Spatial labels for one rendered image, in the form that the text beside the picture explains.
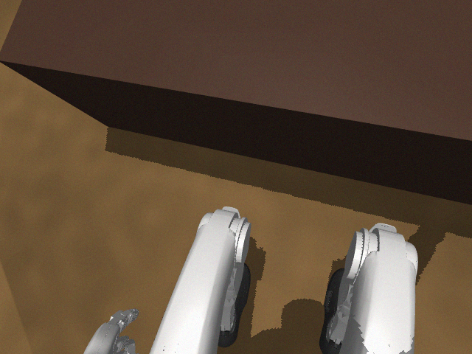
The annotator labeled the left robot hand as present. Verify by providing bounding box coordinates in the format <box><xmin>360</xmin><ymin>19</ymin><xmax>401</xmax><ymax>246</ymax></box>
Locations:
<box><xmin>84</xmin><ymin>309</ymin><xmax>139</xmax><ymax>354</ymax></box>

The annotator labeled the right robot foot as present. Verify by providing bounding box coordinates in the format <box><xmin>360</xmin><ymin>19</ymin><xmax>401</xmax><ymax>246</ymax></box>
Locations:
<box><xmin>319</xmin><ymin>268</ymin><xmax>344</xmax><ymax>354</ymax></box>

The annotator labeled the left robot foot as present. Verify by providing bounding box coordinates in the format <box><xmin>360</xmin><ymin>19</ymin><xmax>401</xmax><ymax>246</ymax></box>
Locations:
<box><xmin>218</xmin><ymin>263</ymin><xmax>251</xmax><ymax>347</ymax></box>

